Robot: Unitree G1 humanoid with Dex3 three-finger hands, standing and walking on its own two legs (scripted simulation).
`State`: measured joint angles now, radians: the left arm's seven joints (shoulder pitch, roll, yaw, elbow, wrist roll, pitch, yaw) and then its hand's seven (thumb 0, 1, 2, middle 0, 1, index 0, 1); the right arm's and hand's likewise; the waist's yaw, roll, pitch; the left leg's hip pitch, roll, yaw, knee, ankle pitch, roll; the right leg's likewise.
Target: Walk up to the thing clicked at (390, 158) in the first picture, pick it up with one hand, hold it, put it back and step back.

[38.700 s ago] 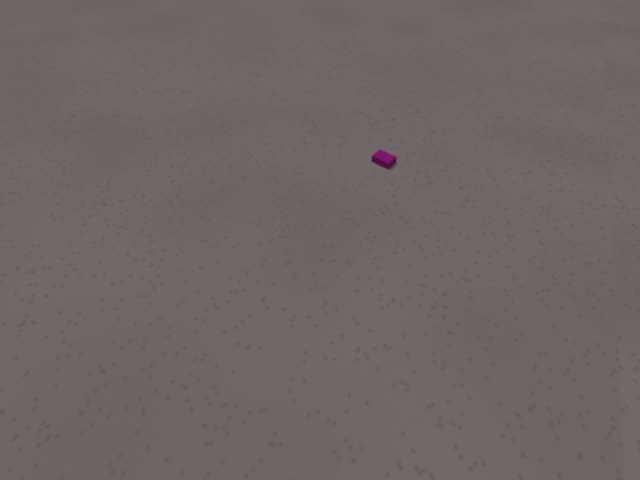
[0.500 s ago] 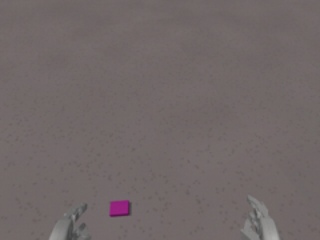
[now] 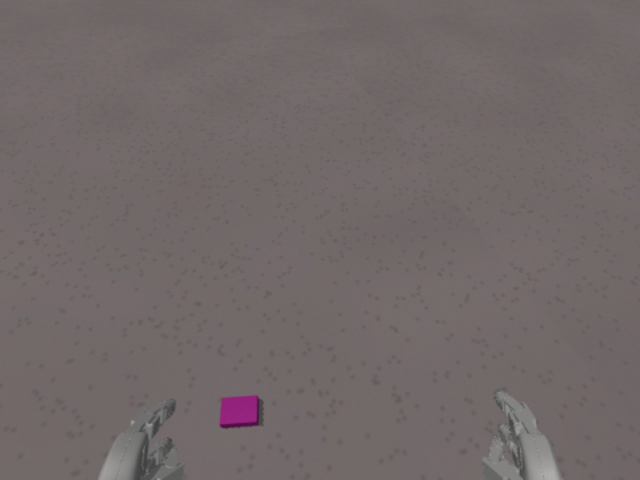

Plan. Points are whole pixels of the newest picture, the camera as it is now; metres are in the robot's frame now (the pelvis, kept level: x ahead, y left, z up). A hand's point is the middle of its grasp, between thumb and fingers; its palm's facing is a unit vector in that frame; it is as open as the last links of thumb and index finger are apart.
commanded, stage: stand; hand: left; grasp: from above
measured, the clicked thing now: (239, 411) +0.43 +0.23 -0.70
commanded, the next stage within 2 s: none
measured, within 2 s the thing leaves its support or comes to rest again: neither
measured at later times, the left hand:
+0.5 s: hand out of the picture +0.05 +0.24 -0.11, palm faces +0.04 -0.95 -0.31, open 7.4 cm
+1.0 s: hand out of the picture +0.01 +0.24 -0.10, palm faces +0.02 -0.94 -0.35, open 7.4 cm
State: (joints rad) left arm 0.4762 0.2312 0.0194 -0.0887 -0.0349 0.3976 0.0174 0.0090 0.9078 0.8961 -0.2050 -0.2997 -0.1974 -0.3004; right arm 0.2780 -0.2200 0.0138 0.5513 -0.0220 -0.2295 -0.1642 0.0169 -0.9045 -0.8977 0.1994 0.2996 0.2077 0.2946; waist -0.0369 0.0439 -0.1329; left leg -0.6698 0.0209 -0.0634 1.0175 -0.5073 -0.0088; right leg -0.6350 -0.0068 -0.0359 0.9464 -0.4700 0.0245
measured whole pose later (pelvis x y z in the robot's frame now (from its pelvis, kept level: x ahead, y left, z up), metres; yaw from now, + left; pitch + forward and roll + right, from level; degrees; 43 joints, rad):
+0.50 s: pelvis -0.01 +0.01 +0.05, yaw +0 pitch -4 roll +0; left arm 0.22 0.27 0.04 0.95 0.03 0.03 0.03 0.01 0.91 0.90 -0.21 -0.30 -0.20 -0.30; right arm 0.20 -0.28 -0.05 0.99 -0.04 0.00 -0.02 0.01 -0.91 -0.90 0.20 0.30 0.21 0.29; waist 0.02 0.00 0.05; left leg -0.23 -0.02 -0.02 0.59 -0.30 0.02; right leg -0.22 -0.05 0.00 0.56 -0.28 0.05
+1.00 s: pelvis -0.02 +0.00 +0.06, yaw +0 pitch -4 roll +0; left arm 0.20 0.29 0.03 1.13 0.03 0.01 0.02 0.00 0.91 0.90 -0.21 -0.30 -0.20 -0.30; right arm 0.16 -0.31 -0.04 1.10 -0.03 0.01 -0.01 0.01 -0.91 -0.90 0.20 0.30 0.21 0.29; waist 0.01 0.03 0.07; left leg -0.13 -0.01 -0.03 0.40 -0.19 0.00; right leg -0.14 -0.05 -0.01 0.40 -0.19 0.03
